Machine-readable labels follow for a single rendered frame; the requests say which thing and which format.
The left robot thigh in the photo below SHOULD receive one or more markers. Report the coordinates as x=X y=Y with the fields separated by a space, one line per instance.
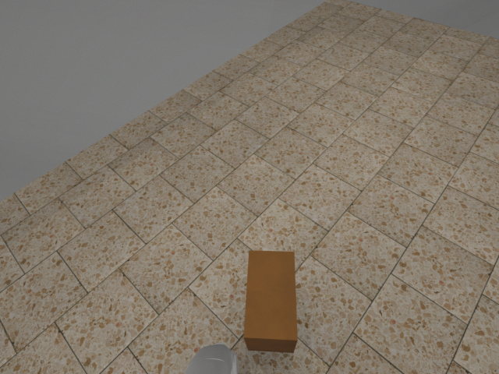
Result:
x=213 y=359

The carton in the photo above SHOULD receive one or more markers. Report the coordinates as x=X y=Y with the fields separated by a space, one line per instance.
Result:
x=270 y=316

